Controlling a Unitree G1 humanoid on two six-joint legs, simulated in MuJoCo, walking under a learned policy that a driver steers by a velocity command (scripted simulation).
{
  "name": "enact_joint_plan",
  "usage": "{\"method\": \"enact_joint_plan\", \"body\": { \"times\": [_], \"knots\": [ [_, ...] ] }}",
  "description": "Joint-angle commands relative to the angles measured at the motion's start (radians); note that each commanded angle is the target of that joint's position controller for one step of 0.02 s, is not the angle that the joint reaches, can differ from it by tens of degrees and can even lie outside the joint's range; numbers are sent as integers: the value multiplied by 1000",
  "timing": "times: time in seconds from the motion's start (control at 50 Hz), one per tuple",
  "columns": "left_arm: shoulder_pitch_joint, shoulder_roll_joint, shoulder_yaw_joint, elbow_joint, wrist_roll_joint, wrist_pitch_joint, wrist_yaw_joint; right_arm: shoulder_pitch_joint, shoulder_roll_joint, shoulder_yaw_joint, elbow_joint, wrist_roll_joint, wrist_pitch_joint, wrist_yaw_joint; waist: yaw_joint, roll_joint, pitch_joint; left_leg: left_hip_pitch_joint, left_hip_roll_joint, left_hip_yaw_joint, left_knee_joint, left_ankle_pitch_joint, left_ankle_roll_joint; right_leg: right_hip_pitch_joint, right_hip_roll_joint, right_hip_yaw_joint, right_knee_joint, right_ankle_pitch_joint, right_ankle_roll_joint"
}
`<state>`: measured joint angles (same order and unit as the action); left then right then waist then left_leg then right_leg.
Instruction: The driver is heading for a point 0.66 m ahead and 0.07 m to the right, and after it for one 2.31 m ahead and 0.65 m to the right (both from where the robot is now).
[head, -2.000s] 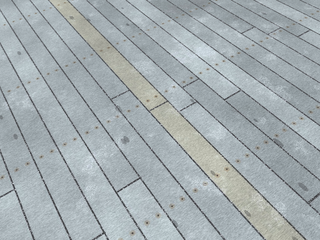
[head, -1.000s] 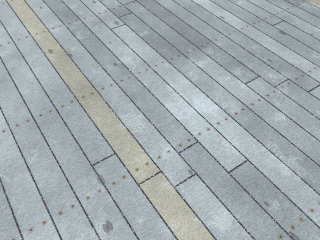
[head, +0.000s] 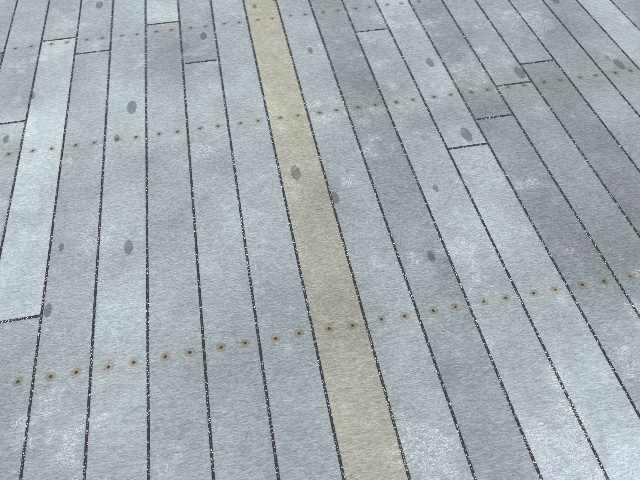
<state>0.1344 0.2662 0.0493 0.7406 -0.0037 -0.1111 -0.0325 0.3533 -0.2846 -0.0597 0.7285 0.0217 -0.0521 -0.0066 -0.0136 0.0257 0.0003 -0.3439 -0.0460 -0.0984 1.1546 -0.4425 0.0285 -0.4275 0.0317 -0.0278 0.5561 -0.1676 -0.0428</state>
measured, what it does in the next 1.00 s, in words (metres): walks ahead, turning right: left foot, then right foot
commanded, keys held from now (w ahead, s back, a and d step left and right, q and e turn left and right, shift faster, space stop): w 0.42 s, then w+e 0.58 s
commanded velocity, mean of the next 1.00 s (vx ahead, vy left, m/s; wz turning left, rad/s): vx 0.50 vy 0.00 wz -0.19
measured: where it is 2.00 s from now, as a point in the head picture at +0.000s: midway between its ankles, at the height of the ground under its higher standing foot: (410, 262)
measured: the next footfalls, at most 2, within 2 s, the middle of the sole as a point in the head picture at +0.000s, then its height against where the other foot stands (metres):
left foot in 0.42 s outside the picture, level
right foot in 0.96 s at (397, 401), level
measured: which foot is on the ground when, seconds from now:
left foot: up 0.00-0.40, down 0.42-0.98, up 1.00-1.00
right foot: down 0.00-0.42, up 0.44-0.94, down 0.96-1.00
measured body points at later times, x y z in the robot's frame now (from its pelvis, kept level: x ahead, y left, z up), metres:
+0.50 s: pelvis +0.27 +0.05 +0.00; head +0.30 +0.06 +0.45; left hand +0.30 +0.33 -0.13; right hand +0.47 -0.20 -0.07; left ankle +0.35 +0.15 -0.73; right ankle +0.12 -0.09 -0.65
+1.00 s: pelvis +0.53 -0.01 -0.01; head +0.57 -0.03 +0.43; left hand +0.80 +0.17 -0.10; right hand +0.49 -0.30 -0.14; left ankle +0.36 +0.15 -0.69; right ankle +0.61 -0.12 -0.73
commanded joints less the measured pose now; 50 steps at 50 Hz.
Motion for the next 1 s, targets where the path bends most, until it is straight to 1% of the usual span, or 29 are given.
{"method": "enact_joint_plan", "body": {
  "times": [0.02,0.06,0.1,0.14,0.22,0.28,0.32,0.36,0.38,0.4,0.42,0.44,0.46,0.48,0.5,0.52,0.54,0.58,0.62,0.68,0.74,0.84,0.86,0.9,0.92,0.94,0.96,0.98,1.0],
  "knots": [
    [115,109,26,-18,13,9,8,-111,-106,-25,-134,-18,-30,-2,56,-92,-34,-413,128,-4,69,114,1,353,-299,445,-308,-93,-200],
    [98,93,21,-11,11,3,7,-63,-74,-21,-119,-13,-21,1,15,-124,-31,-334,150,10,2,141,-5,268,-253,354,-346,25,-196],
    [109,121,28,5,2,-2,12,-82,-54,-14,-124,-17,-16,-2,9,-115,-21,-346,160,33,-80,178,-20,247,-248,284,-371,149,-207],
    [128,144,35,21,-3,2,19,-143,-39,-4,-137,-23,-19,-2,23,-91,-15,-352,167,46,-206,271,-34,253,-239,225,-385,229,-202],
    [182,164,38,52,-17,14,25,-273,-15,7,-154,-13,-30,11,75,-89,5,-288,137,78,-459,468,-36,270,-205,138,-386,221,-163],
    [236,175,39,78,-24,26,23,-355,-22,6,-178,-2,-35,26,108,-94,29,-275,115,87,-557,490,-28,331,-236,150,-364,189,-156],
    [250,183,42,90,-26,37,25,-384,-32,2,-194,-1,-39,37,107,-102,41,-277,105,86,-603,436,-6,391,-265,167,-331,206,-144],
    [241,199,49,97,-26,47,30,-353,-53,-7,-193,-4,-44,42,75,-116,28,-213,86,97,-643,368,23,431,-281,171,-274,302,-126],
    [219,206,51,95,-28,52,32,-283,-71,-18,-174,-9,-45,40,27,-116,-9,-102,60,123,-678,365,43,428,-262,145,-194,442,-109],
    [217,186,43,93,-26,53,34,-150,-112,-41,-133,-16,-44,33,-35,-96,-96,99,44,138,-689,383,73,387,-214,103,-37,553,-85],
    [205,137,22,67,-3,50,35,37,-181,-63,-101,-28,-41,22,-111,-13,-244,399,201,-27,-646,435,139,207,-160,55,247,369,-45],
    [323,30,-13,49,-3,28,28,89,-261,-78,-87,-34,-36,22,-64,259,-362,734,439,-482,-732,251,297,-205,8,32,612,-251,23],
    [282,118,7,69,-23,13,23,110,-165,-57,-87,-24,-32,21,-107,198,-374,729,449,-599,-813,118,293,-327,-15,158,744,-394,18],
    [193,167,23,39,-44,7,20,49,-131,-42,-89,-23,-32,17,-105,136,-225,611,420,-447,-830,141,248,-387,-59,154,773,-318,11],
    [137,155,21,26,-40,8,23,-13,-109,-33,-92,-27,-33,16,-76,64,-150,477,380,-328,-852,218,221,-359,-104,131,735,-233,12],
    [106,141,24,22,-23,17,26,-64,-78,-23,-88,-32,-36,20,-46,25,-74,357,336,-239,-897,276,200,-328,-128,126,678,-177,15],
    [136,132,28,24,-23,29,26,-93,-71,-21,-83,-37,-46,21,-7,77,-61,279,327,-187,-928,326,197,-264,-152,138,646,-138,21],
    [171,99,27,39,-26,55,28,-116,-57,-23,-65,-33,-64,24,22,71,-35,204,308,-97,-983,386,194,-215,-156,142,610,-104,36],
    [140,82,28,28,-25,70,32,-117,-75,-31,-43,-36,-72,18,29,42,-3,186,309,-19,-1012,457,188,-255,-154,155,562,-40,47],
    [82,68,28,9,-18,71,25,-99,-96,-40,-13,-40,-69,7,18,26,11,221,295,87,-1023,521,170,-295,-148,159,424,113,54],
    [-9,53,22,-18,-16,66,8,-88,-110,-43,6,-33,-63,-2,-16,22,41,235,273,182,-1033,522,139,-263,-136,103,256,243,45],
    [-154,40,13,-95,-17,66,-18,-10,-142,-57,59,-15,-35,-9,-69,13,92,393,325,238,-986,567,123,-309,-124,33,108,184,6],
    [-165,44,15,-109,-17,67,-24,-8,-148,-60,66,-10,-27,-10,-66,20,92,425,335,247,-959,620,116,-307,-116,16,93,137,-7],
    [-143,66,27,-126,-17,70,-32,-27,-173,-66,66,-4,-14,-16,-33,52,56,457,338,278,-858,907,93,-218,-66,-42,78,33,-42],
    [-93,86,39,-123,-17,73,-32,-37,-190,-70,64,0,-6,-21,0,75,15,462,334,291,-768,1083,81,-134,-28,-75,82,-21,-63],
    [21,121,60,-99,-19,75,-29,-53,-200,-72,61,2,3,-25,67,77,-47,438,314,312,-610,1190,63,15,16,-97,53,-32,-92],
    [191,181,94,-55,-20,78,-16,-64,-192,-65,55,4,4,-30,155,49,-133,311,271,335,-382,1108,26,283,43,-71,-17,39,-133],
    [306,286,123,-32,-21,86,8,-36,-114,-39,20,-28,-9,-29,160,-132,-225,-45,187,334,-30,568,-29,625,-167,285,-29,45,-232],
    [269,331,118,-61,-20,69,2,3,-31,-3,-25,-31,-48,-14,80,-274,-363,-359,-14,124,242,-159,-64,836,-371,854,-199,-93,-416]
  ]
}}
